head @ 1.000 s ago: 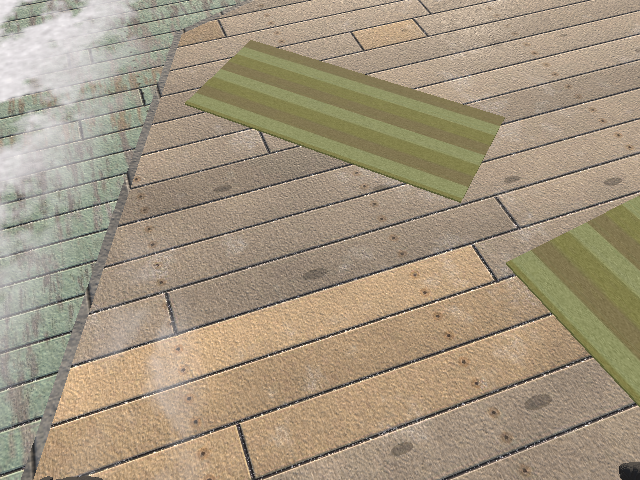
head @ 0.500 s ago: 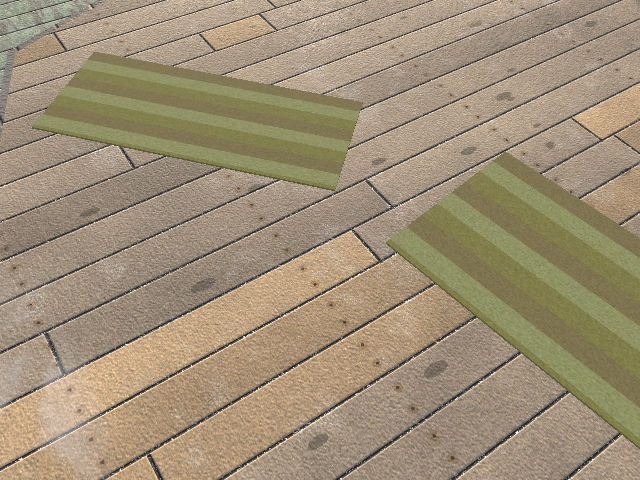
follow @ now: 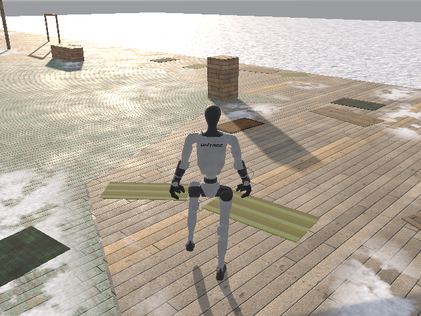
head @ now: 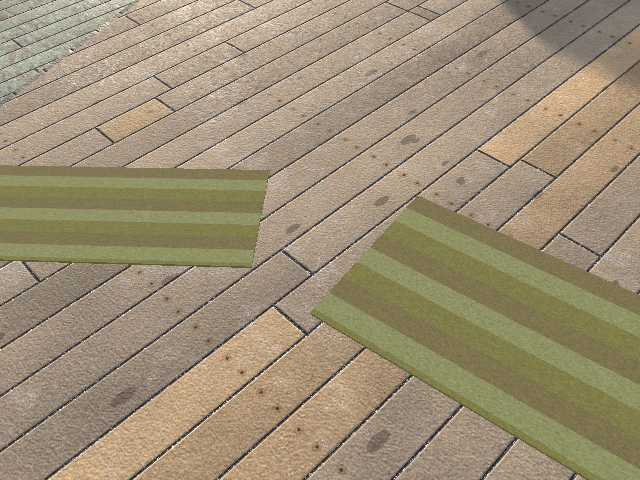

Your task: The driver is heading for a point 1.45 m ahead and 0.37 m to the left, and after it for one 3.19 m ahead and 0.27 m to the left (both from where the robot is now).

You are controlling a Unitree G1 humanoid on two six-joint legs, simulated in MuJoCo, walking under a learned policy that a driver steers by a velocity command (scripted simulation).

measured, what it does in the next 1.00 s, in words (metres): walks ahead, turning left: left foot, then right foot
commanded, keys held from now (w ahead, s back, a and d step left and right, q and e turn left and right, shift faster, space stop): w+q+shift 0.06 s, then q+shift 0.48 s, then e+shift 0.02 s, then w+e+shift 0.44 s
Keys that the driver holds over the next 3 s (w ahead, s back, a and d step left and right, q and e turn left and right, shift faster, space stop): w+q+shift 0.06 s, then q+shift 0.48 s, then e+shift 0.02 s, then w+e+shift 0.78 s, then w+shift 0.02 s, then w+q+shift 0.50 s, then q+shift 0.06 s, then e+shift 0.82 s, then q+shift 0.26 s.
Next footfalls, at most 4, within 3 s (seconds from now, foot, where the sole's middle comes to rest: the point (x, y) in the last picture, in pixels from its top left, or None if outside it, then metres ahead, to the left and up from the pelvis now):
0.22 left None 0.33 0.11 -0.78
0.72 right None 0.53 0.00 -0.78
1.16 left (212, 385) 0.76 0.32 -0.78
1.58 right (305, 248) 1.19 0.11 -0.78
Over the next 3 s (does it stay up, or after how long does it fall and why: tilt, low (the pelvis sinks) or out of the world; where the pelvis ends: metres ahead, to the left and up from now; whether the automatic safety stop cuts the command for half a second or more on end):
stays up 1.66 0.30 -0.02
